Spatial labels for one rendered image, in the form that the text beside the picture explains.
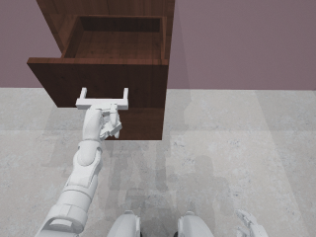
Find robot left forearm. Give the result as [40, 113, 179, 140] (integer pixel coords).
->
[35, 140, 104, 237]

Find right robot hand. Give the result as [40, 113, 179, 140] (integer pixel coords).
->
[235, 208, 269, 237]

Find right robot shin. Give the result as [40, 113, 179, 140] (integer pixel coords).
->
[184, 211, 195, 216]

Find drawer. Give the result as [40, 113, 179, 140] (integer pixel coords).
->
[27, 15, 168, 109]

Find handle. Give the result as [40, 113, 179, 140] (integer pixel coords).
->
[75, 87, 128, 110]

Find left robot hand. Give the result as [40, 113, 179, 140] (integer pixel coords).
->
[82, 102, 122, 144]

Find robot left thigh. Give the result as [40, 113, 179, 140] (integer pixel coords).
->
[107, 213, 140, 237]

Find cabinet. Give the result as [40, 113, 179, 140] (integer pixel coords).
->
[36, 0, 176, 140]

